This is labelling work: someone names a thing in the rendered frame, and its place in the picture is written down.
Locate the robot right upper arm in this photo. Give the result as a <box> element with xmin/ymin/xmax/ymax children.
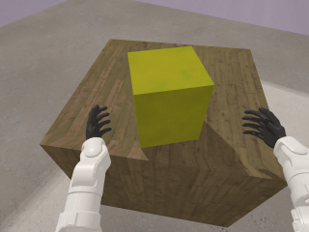
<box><xmin>291</xmin><ymin>206</ymin><xmax>309</xmax><ymax>232</ymax></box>

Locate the right robot forearm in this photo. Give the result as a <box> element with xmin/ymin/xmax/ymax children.
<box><xmin>273</xmin><ymin>136</ymin><xmax>309</xmax><ymax>208</ymax></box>

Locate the left robot forearm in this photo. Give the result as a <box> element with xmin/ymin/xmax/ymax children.
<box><xmin>55</xmin><ymin>137</ymin><xmax>111</xmax><ymax>232</ymax></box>

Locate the pedestal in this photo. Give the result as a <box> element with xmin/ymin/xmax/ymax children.
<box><xmin>40</xmin><ymin>39</ymin><xmax>288</xmax><ymax>228</ymax></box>

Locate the robot right hand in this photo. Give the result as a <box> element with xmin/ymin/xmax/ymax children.
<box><xmin>241</xmin><ymin>107</ymin><xmax>287</xmax><ymax>149</ymax></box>

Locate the carton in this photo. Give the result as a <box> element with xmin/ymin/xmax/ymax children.
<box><xmin>127</xmin><ymin>46</ymin><xmax>214</xmax><ymax>148</ymax></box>

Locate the robot left hand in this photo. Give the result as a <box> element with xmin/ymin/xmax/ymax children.
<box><xmin>86</xmin><ymin>104</ymin><xmax>112</xmax><ymax>140</ymax></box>

